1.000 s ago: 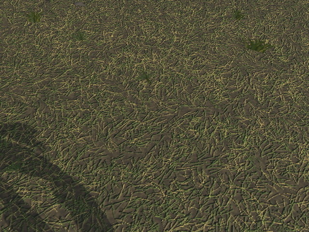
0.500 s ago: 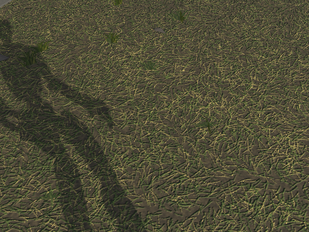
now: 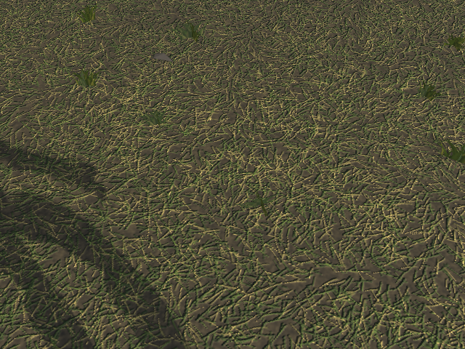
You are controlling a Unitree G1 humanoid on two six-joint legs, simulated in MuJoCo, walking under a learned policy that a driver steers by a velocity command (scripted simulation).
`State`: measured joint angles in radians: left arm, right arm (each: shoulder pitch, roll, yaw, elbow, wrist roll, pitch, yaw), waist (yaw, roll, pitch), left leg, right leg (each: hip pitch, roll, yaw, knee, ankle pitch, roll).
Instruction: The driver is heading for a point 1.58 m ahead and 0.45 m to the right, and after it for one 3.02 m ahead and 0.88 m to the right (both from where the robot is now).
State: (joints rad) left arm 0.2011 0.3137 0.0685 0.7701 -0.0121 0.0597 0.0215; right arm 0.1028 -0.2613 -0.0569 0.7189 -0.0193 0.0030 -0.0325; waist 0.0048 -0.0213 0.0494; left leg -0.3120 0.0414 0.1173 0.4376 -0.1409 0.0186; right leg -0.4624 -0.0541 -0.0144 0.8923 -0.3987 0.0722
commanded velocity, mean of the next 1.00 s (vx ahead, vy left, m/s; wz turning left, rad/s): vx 0.03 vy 0.00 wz -0.51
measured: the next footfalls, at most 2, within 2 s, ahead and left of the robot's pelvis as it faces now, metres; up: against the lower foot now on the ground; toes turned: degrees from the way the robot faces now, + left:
right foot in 0.10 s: +0.05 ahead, -0.12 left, +0.00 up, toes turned -7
left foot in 0.58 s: +0.11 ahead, +0.09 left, +0.00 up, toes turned -27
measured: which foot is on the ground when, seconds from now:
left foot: down 0.00-0.10, up 0.12-0.56, down 0.58-1.00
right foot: up 0.00-0.08, down 0.10-0.58, up 0.60-0.98, down 1.00-1.00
